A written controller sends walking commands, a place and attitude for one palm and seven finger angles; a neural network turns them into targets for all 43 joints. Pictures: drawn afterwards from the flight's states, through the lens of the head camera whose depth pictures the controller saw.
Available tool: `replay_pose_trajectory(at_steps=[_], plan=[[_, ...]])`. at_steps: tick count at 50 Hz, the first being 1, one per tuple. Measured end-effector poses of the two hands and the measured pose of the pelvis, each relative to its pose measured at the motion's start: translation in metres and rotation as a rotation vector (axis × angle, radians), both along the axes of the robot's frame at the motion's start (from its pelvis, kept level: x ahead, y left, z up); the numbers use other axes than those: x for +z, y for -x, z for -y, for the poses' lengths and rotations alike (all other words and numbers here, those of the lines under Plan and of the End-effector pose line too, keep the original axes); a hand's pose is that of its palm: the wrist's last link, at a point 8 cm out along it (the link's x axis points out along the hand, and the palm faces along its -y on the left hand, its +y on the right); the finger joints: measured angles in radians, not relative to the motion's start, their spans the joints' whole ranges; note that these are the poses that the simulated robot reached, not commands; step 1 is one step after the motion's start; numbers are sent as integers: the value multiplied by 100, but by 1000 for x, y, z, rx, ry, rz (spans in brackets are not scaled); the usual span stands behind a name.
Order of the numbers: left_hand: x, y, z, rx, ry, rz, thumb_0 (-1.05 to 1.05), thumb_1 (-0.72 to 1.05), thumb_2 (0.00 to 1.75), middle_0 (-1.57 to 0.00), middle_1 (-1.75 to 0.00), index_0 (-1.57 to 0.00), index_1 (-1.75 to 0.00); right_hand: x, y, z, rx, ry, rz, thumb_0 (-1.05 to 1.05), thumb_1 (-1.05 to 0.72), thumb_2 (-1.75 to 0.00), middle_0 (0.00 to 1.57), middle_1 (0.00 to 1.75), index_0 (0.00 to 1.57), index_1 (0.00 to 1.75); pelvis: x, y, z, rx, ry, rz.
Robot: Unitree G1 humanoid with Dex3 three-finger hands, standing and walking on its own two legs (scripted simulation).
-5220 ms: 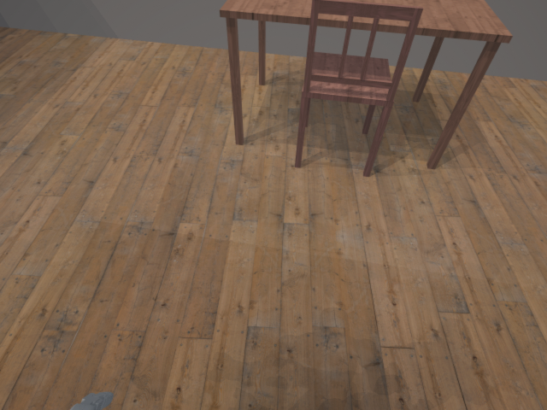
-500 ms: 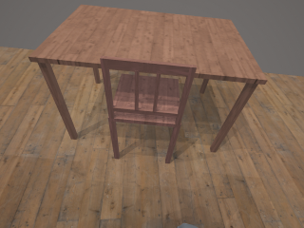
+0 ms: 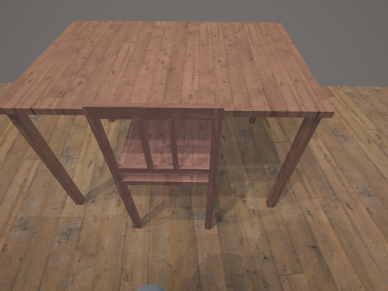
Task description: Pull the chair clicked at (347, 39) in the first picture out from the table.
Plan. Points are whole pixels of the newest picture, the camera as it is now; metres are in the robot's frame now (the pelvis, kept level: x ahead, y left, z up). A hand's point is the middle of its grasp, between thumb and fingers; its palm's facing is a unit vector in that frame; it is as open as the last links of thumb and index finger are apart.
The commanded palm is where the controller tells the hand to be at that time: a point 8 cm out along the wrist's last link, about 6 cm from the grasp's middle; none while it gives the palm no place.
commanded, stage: take the last steps up to it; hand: left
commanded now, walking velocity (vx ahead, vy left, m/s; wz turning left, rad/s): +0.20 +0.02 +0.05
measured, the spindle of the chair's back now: (145, 144) +0.58 +0.18 -0.11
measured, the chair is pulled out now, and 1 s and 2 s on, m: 0.00 0.00 0.00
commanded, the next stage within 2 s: come to a stop and stand still in 0.14 s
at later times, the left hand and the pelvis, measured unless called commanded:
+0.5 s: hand out of the picture +0.13 +0.21 -0.19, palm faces +0.04 -0.99 -0.16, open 7.4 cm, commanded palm none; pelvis +0.11 +0.03 +0.00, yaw +0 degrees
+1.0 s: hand out of the picture +0.14 +0.16 -0.15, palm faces +0.05 -0.96 -0.29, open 7.4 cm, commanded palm none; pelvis +0.08 -0.03 +0.00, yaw +0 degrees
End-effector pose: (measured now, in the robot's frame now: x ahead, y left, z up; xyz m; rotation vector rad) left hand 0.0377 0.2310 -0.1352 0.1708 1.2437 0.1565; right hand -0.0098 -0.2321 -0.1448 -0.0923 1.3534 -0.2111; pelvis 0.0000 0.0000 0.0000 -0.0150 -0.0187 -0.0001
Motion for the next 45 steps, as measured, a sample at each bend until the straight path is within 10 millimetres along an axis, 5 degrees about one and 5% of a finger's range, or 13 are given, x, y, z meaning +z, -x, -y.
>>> replay_pose_trajectory(at_steps=[10,15,23,32,37,45], plan=[[-27,10,-4,101,100,-163,0,91,90,-20,-30,-20,-30,9,-136,-27,126,40,141,0,-92,-90,20,30,20,30,-9,-66,-26,11,37,-11],[-33,-8,-14,91,113,-234,1,91,90,-20,-30,-20,-30,13,-165,-46,116,65,162,0,-93,-90,20,30,20,30,-9,-92,-40,-7,4,-11],[-23,-71,-26,57,72,-178,1,91,90,-20,-30,-19,-30,18,-165,-42,89,90,57,-1,-95,-90,20,30,21,30,1,-110,-40,-3,3,-5],[-12,-121,-19,7,-21,-85,0,91,90,-20,-30,-19,-30,3,-143,-10,28,46,0,0,-92,-90,20,30,21,30,-3,-107,-7,-21,-9,2],[-5,-128,4,-27,-79,-32,0,91,90,-20,-30,-19,-30,-21,-132,16,-5,-13,-6,0,-91,-90,20,30,20,30,-13,-105,18,-32,-33,5],[16,-111,30,-5,-74,-7,0,91,90,-20,-30,-20,-30,-16,-121,36,15,-38,-24,0,-91,-90,20,30,20,30,0,-92,31,-18,-62,-5]])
